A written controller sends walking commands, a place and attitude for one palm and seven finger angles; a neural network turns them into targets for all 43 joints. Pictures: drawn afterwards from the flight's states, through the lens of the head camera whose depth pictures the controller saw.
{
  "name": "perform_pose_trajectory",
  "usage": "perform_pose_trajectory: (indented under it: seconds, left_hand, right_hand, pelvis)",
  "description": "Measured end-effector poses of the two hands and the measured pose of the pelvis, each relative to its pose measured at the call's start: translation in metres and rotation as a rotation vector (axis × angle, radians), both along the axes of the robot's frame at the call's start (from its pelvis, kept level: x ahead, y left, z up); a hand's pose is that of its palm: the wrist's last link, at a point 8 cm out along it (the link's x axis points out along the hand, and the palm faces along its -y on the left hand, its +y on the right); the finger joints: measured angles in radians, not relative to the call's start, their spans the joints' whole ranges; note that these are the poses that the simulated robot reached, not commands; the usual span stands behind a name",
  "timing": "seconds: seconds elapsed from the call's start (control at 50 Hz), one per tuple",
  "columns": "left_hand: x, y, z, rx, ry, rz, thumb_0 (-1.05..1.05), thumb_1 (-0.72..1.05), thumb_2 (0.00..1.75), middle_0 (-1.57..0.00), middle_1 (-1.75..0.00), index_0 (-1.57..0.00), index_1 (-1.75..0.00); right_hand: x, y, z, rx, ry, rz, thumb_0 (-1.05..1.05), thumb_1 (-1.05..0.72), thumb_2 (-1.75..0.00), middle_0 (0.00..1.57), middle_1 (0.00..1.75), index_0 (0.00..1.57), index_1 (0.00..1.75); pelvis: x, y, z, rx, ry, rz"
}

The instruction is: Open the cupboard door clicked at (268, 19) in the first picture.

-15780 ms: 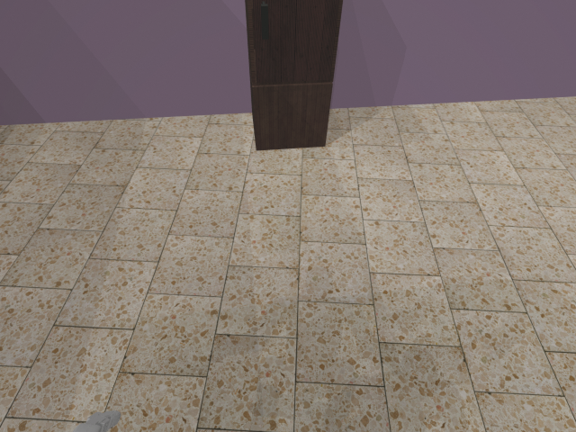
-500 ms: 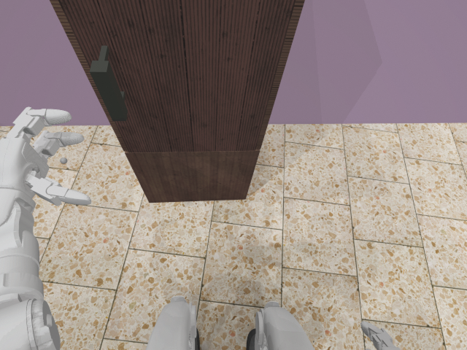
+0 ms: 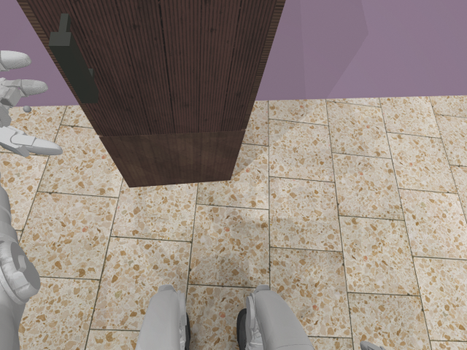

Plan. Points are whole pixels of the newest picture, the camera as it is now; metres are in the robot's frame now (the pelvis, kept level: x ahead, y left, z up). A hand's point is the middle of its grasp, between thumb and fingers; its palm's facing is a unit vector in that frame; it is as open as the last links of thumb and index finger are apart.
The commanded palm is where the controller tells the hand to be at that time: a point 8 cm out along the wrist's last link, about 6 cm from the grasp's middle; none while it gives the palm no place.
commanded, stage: move the hooked fingers beside the handle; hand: left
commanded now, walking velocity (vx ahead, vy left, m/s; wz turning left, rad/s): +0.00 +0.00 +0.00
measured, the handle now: (78, 60) +0.57 +0.24 +0.05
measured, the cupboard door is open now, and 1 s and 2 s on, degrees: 0 0 0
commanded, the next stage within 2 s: slide the fingers in behind the handle in 1.16 s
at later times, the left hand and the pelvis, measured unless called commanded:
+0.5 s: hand (33, 77) +0.53 +0.30 +0.05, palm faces +0.06 -1.00 -0.04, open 14.0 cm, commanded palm +0.52 +0.33 +0.05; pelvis +0.00 +0.00 -0.02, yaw -2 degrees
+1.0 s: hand (34, 86) +0.52 +0.30 +0.05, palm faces +0.08 -1.00 -0.03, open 14.0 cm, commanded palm +0.50 +0.33 +0.05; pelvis +0.00 +0.01 +0.00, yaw -1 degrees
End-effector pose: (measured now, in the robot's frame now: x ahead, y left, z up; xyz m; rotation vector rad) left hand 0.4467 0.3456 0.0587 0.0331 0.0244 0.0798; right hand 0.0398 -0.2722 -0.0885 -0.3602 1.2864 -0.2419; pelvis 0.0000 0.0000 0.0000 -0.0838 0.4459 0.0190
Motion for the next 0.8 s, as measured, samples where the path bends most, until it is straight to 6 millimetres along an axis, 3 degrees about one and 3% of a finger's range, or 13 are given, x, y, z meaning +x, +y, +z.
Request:
perform_pose_trajectory:
  seconds: [0.44,0.62,0.8]
  left_hand:
    - [0.063,0.006,0.0,-0.008,0.037,-0.011,-0.01,-0.5,0.3,-0.3,-1.2,-0.3,-1.2]
    - [0.053,0.014,-0.009,-0.021,0.039,0.008,-0.01,-0.49,0.3,-0.3,-1.2,-0.3,-1.2]
    - [0.05,0.013,0.004,-0.002,0.011,-0.011,-0.01,-0.5,0.3,-0.3,-1.2,-0.3,-1.2]
  right_hand:
    - [-0.043,0.006,-0.007,-0.019,0.143,-0.068,0.0,-0.9,-0.9,0.2,0.3,0.21,0.3]
    - [-0.05,0.016,-0.004,0.017,0.182,-0.085,0.0,-0.9,-0.9,0.2,0.3,0.21,0.3]
    - [-0.037,0.016,0.003,0.007,0.162,-0.063,0.0,-0.9,-0.9,0.2,0.3,0.21,0.3]
  pelvis:
    - [-0.003,0.002,-0.016,-0.028,0.08,-0.012]
    - [0.001,0.005,-0.011,-0.028,0.08,-0.021]
    - [0.004,0.007,-0.004,-0.034,0.063,-0.004]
